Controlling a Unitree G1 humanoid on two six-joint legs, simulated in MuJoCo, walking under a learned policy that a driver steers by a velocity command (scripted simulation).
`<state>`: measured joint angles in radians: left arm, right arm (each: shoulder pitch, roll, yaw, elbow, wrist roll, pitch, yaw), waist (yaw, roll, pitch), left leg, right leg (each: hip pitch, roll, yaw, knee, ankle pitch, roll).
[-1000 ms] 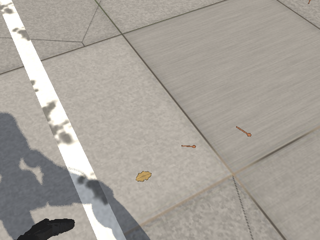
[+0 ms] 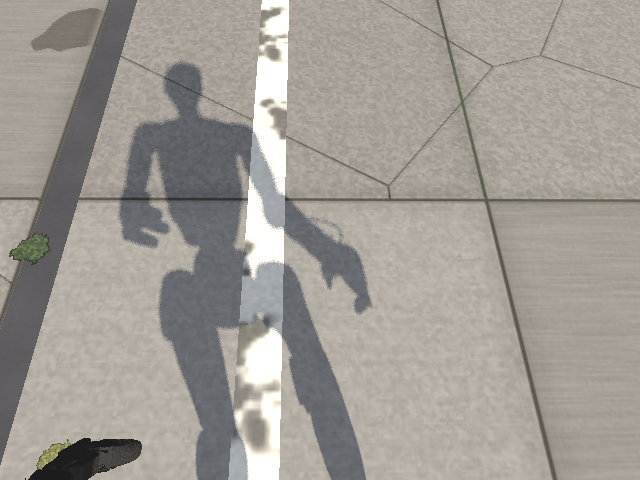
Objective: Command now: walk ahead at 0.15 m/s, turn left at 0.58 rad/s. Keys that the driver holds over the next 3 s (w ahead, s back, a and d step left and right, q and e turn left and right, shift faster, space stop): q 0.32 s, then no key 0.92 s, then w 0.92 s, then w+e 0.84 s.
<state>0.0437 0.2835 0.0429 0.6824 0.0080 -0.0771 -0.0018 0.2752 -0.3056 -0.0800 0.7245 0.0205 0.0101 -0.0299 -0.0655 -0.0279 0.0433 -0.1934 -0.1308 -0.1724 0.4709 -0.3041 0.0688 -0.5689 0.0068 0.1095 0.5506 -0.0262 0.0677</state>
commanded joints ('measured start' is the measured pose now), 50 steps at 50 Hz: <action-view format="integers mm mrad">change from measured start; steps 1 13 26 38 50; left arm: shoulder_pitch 55 40 3 103 104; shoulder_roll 126 120 123 70 84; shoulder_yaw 46 44 43 23 11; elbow -49 -48 -4 95 196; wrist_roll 4 18 10 -16 1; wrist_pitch -21 58 78 92 60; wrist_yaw -2 39 17 15 22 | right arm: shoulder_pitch -53 -15 -31 -142 -140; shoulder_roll -128 -82 -177 -67 -36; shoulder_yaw -34 -20 -24 17 13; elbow -79 -128 -154 -58 43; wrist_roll -1 -4 -67 -25 -34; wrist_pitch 0 54 24 0 2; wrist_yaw -12 -8 16 16 5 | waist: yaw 76 62 12 73 70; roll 157 -117 234 160 -3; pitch -133 -140 -98 -117 -43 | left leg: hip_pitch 19 -327 -2 56 13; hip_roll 202 161 497 327 161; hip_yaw -216 133 -252 -48 90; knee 62 601 -185 -65 -51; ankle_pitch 449 -126 328 496 175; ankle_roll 65 -157 244 139 -30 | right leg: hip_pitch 205 379 37 308 347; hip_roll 24 -263 -54 -49 -81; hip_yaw -18 36 -114 -113 -62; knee -105 -273 362 -57 -155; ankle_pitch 40 84 -580 -247 -131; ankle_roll -35 -310 -11 4 -64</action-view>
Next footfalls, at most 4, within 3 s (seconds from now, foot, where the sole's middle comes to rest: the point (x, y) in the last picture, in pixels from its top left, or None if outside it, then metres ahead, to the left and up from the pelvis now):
0.04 right None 0.20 -0.12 -0.77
0.48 left None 0.09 0.12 -0.77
0.80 right None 0.15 -0.11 -0.77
2.00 left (202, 458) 0.50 0.22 -0.77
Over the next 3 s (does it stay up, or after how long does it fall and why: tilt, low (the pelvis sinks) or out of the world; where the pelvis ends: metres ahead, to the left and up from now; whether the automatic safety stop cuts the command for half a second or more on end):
stays up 0.90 0.12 0.00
